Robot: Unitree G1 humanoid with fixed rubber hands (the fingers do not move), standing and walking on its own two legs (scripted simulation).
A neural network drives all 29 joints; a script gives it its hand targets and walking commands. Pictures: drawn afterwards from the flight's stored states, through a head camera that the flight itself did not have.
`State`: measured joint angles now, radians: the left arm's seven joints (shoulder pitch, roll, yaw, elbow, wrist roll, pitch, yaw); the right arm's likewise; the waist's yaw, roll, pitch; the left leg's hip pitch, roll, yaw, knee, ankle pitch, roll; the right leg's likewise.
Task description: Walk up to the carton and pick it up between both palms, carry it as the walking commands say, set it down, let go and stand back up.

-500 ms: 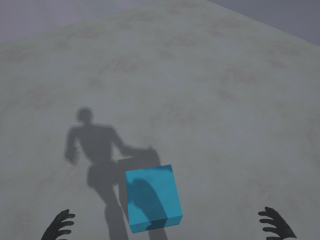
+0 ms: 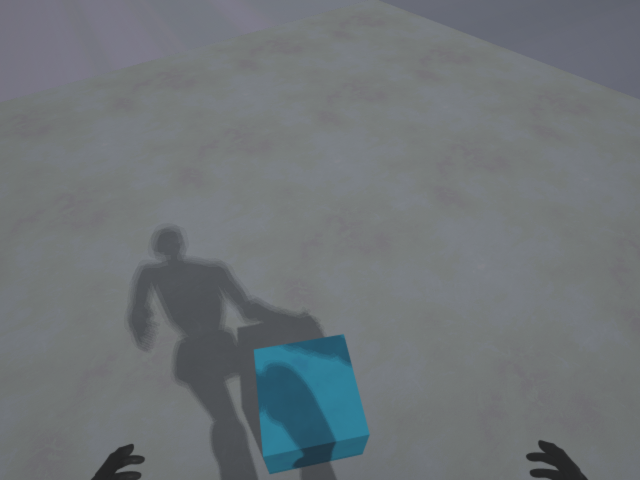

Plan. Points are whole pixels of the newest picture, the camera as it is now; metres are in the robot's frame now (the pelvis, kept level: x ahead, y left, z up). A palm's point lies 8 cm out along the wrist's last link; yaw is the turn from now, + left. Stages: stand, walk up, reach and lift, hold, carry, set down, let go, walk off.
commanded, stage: stand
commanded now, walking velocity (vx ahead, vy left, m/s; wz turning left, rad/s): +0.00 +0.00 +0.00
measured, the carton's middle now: (308, 401) +0.45 +0.04 -0.68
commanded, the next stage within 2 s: none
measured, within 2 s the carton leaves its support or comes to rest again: neither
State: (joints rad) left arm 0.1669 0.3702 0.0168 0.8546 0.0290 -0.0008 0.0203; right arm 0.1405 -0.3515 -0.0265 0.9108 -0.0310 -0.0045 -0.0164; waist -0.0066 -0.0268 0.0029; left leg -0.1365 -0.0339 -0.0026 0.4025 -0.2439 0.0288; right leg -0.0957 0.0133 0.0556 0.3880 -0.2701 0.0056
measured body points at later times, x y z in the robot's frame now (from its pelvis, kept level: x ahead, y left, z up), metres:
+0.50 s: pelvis -0.02 +0.00 +0.00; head -0.02 +0.01 +0.45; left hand +0.08 +0.31 -0.11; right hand +0.09 -0.31 -0.10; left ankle -0.02 +0.10 -0.74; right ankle -0.04 -0.13 -0.74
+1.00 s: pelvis -0.02 +0.00 +0.00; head -0.02 +0.01 +0.45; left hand +0.08 +0.31 -0.12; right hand +0.09 -0.32 -0.11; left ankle -0.02 +0.10 -0.74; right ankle -0.04 -0.13 -0.74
